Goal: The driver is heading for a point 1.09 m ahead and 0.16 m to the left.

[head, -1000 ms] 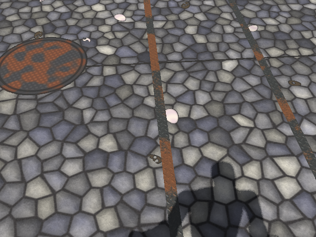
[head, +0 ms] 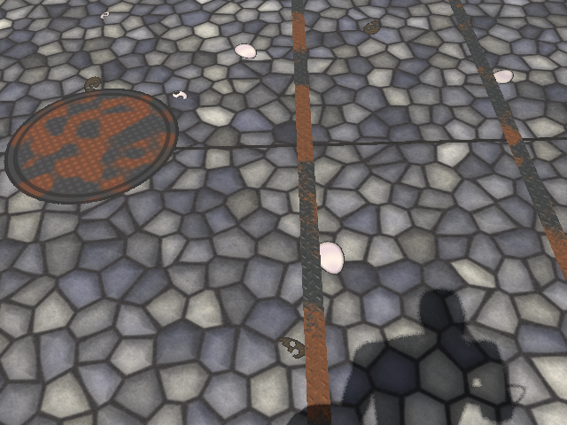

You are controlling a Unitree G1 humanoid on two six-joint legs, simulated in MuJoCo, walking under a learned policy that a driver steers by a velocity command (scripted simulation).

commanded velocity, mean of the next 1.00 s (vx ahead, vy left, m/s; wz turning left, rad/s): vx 0.47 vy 0.00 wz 0.06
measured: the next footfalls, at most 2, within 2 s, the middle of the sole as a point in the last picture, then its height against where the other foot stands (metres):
left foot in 0.14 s outside the picture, level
right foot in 0.70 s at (372, 386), level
